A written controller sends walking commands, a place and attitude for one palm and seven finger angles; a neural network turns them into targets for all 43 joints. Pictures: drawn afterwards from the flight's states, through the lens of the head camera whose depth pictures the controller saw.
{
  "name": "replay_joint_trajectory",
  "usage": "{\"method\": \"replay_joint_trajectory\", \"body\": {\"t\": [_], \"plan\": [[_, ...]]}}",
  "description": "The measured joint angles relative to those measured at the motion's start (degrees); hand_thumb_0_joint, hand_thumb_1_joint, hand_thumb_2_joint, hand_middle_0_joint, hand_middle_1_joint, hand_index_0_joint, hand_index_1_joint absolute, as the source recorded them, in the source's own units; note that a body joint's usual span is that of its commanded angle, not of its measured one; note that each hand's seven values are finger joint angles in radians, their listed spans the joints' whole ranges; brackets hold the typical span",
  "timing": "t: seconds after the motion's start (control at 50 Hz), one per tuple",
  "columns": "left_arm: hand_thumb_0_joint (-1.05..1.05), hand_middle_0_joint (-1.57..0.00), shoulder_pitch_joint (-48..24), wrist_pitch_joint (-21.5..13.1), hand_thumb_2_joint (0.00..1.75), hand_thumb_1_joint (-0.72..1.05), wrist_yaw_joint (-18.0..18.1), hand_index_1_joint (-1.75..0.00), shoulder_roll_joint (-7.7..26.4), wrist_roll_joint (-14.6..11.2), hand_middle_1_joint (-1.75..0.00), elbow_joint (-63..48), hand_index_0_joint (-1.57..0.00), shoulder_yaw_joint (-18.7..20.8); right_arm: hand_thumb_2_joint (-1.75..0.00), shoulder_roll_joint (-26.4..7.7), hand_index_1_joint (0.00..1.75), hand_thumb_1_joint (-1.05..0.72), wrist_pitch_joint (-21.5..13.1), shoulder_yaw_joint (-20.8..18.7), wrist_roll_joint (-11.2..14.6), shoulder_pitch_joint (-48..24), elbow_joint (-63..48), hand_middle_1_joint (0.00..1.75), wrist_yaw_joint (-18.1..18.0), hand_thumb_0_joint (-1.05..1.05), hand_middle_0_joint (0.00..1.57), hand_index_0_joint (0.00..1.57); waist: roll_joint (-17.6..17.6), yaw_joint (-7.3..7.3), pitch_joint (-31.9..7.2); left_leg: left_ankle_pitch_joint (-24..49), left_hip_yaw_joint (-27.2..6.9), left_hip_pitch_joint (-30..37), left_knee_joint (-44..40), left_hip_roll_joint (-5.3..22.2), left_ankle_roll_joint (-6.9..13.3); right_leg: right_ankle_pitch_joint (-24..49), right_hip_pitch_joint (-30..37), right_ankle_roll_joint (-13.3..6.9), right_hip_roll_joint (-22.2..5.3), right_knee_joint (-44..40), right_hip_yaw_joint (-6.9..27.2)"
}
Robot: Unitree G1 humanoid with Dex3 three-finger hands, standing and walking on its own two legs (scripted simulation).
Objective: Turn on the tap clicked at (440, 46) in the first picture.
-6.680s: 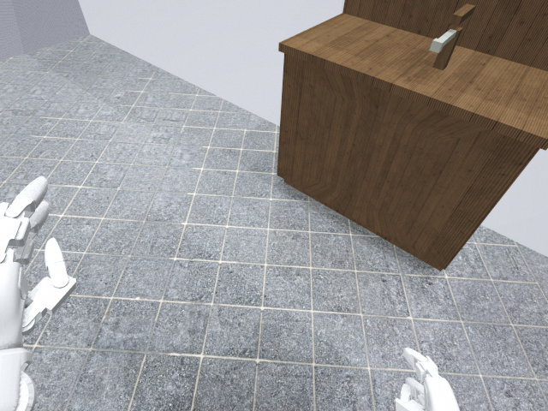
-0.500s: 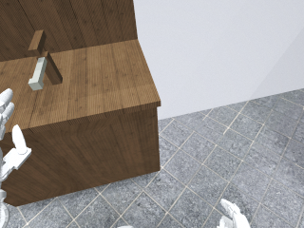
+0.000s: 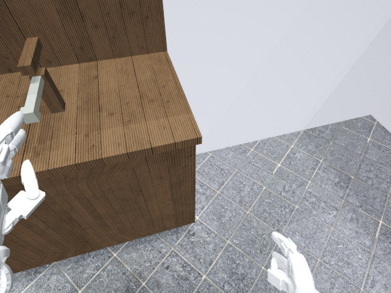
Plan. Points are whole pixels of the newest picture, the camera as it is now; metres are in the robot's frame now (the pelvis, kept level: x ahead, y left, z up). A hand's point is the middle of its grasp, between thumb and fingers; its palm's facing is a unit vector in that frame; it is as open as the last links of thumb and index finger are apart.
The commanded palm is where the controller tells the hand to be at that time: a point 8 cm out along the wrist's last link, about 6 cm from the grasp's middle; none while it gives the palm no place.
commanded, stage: come to a stop and stand still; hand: left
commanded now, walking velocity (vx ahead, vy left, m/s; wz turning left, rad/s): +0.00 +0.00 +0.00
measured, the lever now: (30, 114) +0.44 +0.40 +0.11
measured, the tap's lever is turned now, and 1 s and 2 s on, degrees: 0 0 0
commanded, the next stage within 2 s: look again from close up in 0.56 s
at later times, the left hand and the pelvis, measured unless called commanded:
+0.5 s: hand (36, 222) +0.18 +0.23 +0.16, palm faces +0.40 -0.83 -0.38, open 7.4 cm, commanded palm +0.13 +0.27 +0.18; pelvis -0.03 -0.01 +0.00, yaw +0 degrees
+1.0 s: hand (8, 207) +0.20 +0.29 +0.15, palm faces +0.34 -0.85 -0.40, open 7.4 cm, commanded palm +0.14 +0.32 +0.18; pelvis -0.01 +0.04 +0.01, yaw +0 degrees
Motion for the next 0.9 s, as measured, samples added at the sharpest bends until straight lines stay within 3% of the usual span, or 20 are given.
{"method": "replay_joint_trajectory", "body": {"t": [0.04,0.1,0.16,0.22,0.28,0.34,0.46,0.66,0.7,0.74,0.8,0.9], "plan": [[0.01,-0.21,0.78,0.52,0.9,0.9,-0.38,-0.3,-0.54,-0.35,-0.3,0.67,-0.21,-0.89,-0.9,-0.21,0.3,-0.9,0.67,0.34,0.3,0.35,0.66,0.3,-0.2,0.01,0.2,0.2,1.36,0.06,-0.74,-0.73,-0.82,-0.81,1.0,0.52,-0.4,0.07,-0.2,-1.66,0.76,-0.14,-0.49],[0.01,-0.21,1.71,1.4,0.9,0.89,-0.34,-0.3,-1.68,-0.76,-0.3,1.95,-0.22,-1.91,-0.9,-1.18,0.3,-0.9,1.56,0.22,0.46,1.15,2.22,0.3,-0.8,0.02,0.2,0.2,1.75,0.32,-2.29,-6.62,-3.09,-2.58,6.43,-1.52,-0.19,-0.45,-1.06,-2.5,0.63,0.31,-0.31],[0.01,-0.21,1.25,1.96,0.9,0.89,0.04,-0.3,-2.43,-0.66,-0.3,3.23,-0.22,-2.39,-0.9,-2.64,0.3,-0.9,2.25,-0.12,0.44,2.06,3.87,0.3,-1.7,0.02,0.2,0.2,1.5,0.15,-3.26,-8.1,-3.86,-1.97,8.39,-3.35,0.18,-0.2,-1.18,-2.48,0.28,0.23,-0.64],[0.01,-0.21,0.1,1.72,0.9,0.89,0.43,-0.3,-2.47,-0.49,-0.3,3.8,-0.22,-2.34,-0.9,-4.12,0.3,-0.9,2.62,-0.82,0.38,3.11,4.71,0.3,-2.5,0.02,0.2,0.2,1.53,-0.27,-3.71,-3.2,-3.76,1.61,2.18,-3.53,0.91,-0.36,-1.14,-2.22,0.61,0.7,-1.79],[0.01,-0.21,-0.76,1.52,0.9,0.89,0.77,-0.3,-2.24,-0.34,-0.3,4.82,-0.22,-1.89,-0.9,-4.29,0.3,-0.9,3.24,-1.28,0.39,3.42,5.22,0.3,-3.08,0.02,0.2,0.2,-0.74,0.34,-3.55,-2.43,-2.7,3.25,-0.19,-4.31,1.89,0.25,-0.48,-1.62,-0.14,-0.1,-0.87],[0.01,-0.21,-1.07,1.13,0.9,0.89,1.02,-0.3,-1.99,0.24,-0.3,5.25,-0.21,-1.59,-0.9,-4.56,0.3,-0.9,2.66,-1.4,0.21,3.77,3.98,0.3,-3.34,0.02,0.2,0.2,-1.41,0.16,-3.83,-1.52,-2.42,3.16,-1.82,-4.47,2.04,1.27,-0.9,-0.73,-0.28,-1.15,-0.6],[0.01,-0.21,-0.98,0.19,0.9,0.9,0.95,-0.3,-2.17,0.55,-0.3,4.92,-0.21,-2.11,-0.9,-4.56,0.3,-0.9,1.31,-1.61,0.22,2.93,2.93,0.3,-2.75,0.02,0.2,0.2,-0.44,-0.15,-3.85,-0.77,-2.51,1.91,-1.6,-3.8,1.64,3.09,-1.43,-2.19,0.47,-2.65,-0.71],[0.01,-0.21,0.18,1.58,0.9,0.89,0.82,-0.3,-2.34,0.18,-0.3,6.16,-0.21,-3.21,-0.9,-3.97,0.3,-0.9,2.46,-1.02,0.15,3.44,3.68,0.3,-2.81,0.02,0.2,0.2,0.31,-0.36,-4.75,-0.97,-2.68,1.83,-1.5,-3.81,2.08,3.63,-0.76,-1.68,0.53,-4.01,-0.81],[0.01,-0.22,-7.64,0.52,0.9,0.89,-1.85,-0.3,2.45,2.99,-0.31,9.21,-0.22,-1.01,-0.9,-3.43,0.3,-0.9,0.49,-1.75,-0.04,5.03,3.31,0.3,-2.93,0.02,0.2,0.2,-0.23,1.93,-3.45,-1.01,-3.36,0.44,-0.35,-3.6,2.4,4.13,-1.19,-1.35,0.71,-4.32,-1.56],[0.01,-0.22,-14.87,-2.43,0.9,0.89,-2.65,-0.3,5.19,1.91,-0.31,14.73,-0.22,2.17,-0.9,-3.4,0.3,-0.9,-0.55,-1.47,0.51,4.81,3.77,0.3,-1.99,0.02,0.2,0.2,-0.81,3.3,-2.15,-0.81,-3.63,-0.33,0.25,-3.57,2.23,4.59,-1.75,-1.64,0.88,-4.34,-1.56],[0.01,-0.21,-14.85,-3.11,0.9,0.89,-1.69,-0.3,2.86,-0.49,-0.3,14.74,-0.22,4.38,-0.9,-4.11,0.3,-0.9,-1.87,-1.34,0.98,3.96,3.13,0.3,0.07,0.02,0.2,0.2,-0.95,2.48,-0.84,-0.33,-2.11,1.1,-1.47,-4.38,3.04,5.11,-1.33,-0.87,0.08,-4.82,-0.03],[0.01,-0.21,-4.22,-4.21,0.9,0.9,-2.65,-0.3,-1.11,-0.32,-0.3,7.46,-0.21,-0.96,-0.9,-4.12,0.3,-0.9,-3.32,-1.41,0.89,4.32,1.9,0.3,0.34,0.02,0.2,0.2,-1.77,0.79,-1.69,-0.02,-0.19,3.21,-4.47,-6.62,4.91,3.62,-1.27,0.87,-1.94,-4.0,2.13]]}}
